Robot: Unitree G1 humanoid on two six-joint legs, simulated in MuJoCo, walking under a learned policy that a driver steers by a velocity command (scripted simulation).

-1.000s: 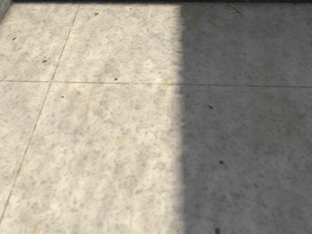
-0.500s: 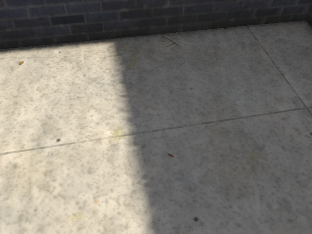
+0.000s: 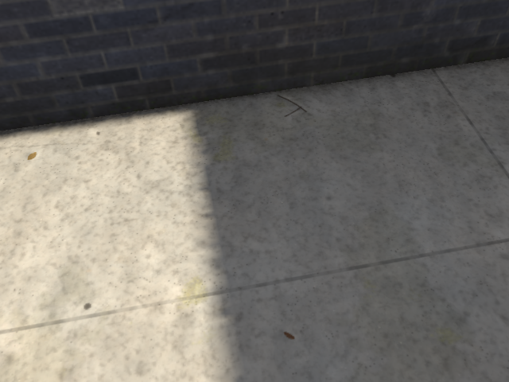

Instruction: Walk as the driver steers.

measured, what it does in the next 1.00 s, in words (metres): walks ahead: left foot, then right foot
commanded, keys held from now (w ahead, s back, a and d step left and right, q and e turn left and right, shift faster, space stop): w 0.88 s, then w+q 0.12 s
